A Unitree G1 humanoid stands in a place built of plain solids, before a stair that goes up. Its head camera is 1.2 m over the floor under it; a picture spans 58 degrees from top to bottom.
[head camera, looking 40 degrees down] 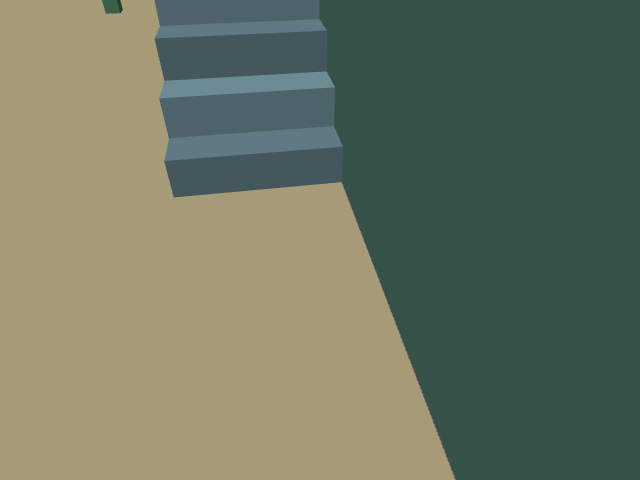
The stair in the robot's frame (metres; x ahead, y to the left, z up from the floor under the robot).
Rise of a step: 0.20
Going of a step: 0.23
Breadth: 0.84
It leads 10 degrees to the left of straight ahead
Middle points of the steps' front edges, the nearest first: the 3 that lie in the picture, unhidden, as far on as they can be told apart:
1.82 0.30 0.20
2.05 0.34 0.40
2.28 0.38 0.61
